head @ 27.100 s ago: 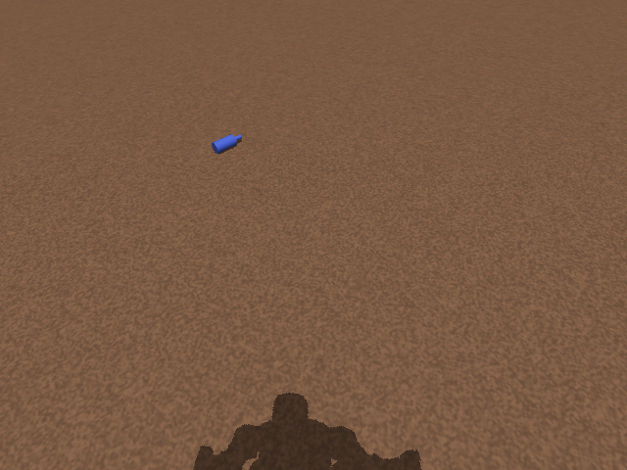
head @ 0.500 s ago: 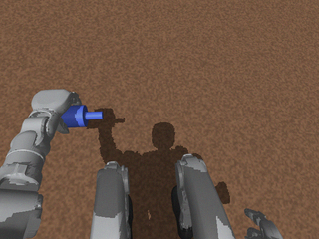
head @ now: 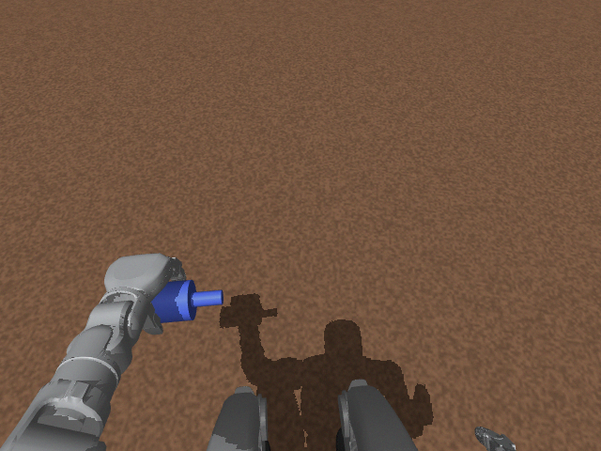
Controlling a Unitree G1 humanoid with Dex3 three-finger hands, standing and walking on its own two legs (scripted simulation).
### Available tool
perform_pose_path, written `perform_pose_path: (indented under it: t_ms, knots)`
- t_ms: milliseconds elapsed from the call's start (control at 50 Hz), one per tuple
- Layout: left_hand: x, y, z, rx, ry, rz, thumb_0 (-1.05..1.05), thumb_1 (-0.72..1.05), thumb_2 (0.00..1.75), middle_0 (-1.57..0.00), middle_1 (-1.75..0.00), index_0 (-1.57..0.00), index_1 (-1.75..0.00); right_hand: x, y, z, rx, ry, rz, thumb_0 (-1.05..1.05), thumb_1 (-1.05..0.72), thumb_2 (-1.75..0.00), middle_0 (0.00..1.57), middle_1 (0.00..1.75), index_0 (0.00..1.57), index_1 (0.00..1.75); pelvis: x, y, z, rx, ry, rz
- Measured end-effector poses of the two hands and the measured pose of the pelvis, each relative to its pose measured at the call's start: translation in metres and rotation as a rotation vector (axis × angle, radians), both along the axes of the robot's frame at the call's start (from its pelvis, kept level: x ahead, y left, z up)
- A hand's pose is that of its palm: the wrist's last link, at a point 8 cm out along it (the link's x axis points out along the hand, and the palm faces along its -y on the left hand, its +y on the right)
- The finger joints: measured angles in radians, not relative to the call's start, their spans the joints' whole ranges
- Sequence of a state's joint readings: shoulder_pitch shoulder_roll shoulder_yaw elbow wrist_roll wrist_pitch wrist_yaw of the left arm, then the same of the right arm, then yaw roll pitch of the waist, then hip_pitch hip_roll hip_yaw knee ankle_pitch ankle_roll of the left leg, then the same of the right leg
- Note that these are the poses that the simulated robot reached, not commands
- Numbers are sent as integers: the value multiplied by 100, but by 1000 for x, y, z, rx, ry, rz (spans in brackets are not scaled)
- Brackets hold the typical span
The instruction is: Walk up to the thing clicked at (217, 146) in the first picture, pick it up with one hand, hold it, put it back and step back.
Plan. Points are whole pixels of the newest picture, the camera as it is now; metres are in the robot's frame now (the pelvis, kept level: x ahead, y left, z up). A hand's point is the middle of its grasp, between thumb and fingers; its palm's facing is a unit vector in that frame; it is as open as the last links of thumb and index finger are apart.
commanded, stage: lift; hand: left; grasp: from above
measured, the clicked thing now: (169, 301) +0.37 +0.21 -0.11
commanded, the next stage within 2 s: hold in 0.46 s
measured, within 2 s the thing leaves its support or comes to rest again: neither
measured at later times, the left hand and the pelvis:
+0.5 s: hand (134, 272) +0.37 +0.23 +0.01, palm faces -0.46 -0.06 -0.89, open 9.1 cm; pelvis +0.04 +0.00 +0.09, yaw +0 degrees
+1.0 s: hand (123, 256) +0.37 +0.22 +0.06, palm faces -0.46 -0.04 -0.89, open 9.2 cm; pelvis +0.06 +0.00 +0.11, yaw +0 degrees
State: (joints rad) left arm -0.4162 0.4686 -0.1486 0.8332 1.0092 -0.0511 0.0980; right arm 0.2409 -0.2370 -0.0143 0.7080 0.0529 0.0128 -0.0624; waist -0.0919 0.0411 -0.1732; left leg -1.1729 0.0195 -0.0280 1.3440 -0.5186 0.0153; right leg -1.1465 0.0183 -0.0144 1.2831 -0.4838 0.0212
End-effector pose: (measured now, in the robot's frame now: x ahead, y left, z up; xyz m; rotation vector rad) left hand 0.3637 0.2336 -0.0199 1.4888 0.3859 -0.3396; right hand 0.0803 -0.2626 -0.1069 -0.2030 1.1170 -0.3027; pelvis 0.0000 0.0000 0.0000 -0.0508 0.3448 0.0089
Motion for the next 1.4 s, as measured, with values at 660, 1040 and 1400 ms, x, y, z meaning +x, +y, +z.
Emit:
perform_pose_path:
  t_ms: [660,1040,1400]
  knots:
    - [9,-5,107,1,13,-1,0,15,28,-84,-30,-85,-29,54,3,94,32,-62,1,1,-90,-89,20,30,21,30,50,4,97,27,-174,-10]
    - [7,-9,137,0,12,-33,0,15,30,-82,-33,-83,-32,85,0,111,43,-125,16,1,-89,-89,20,30,21,30,59,2,110,35,-228,-14]
    - [-6,-16,154,-4,7,-43,0,14,31,-81,-36,-82,-35,91,2,118,62,-162,28,1,-90,-89,20,30,21,30,55,-3,117,44,-269,-19]
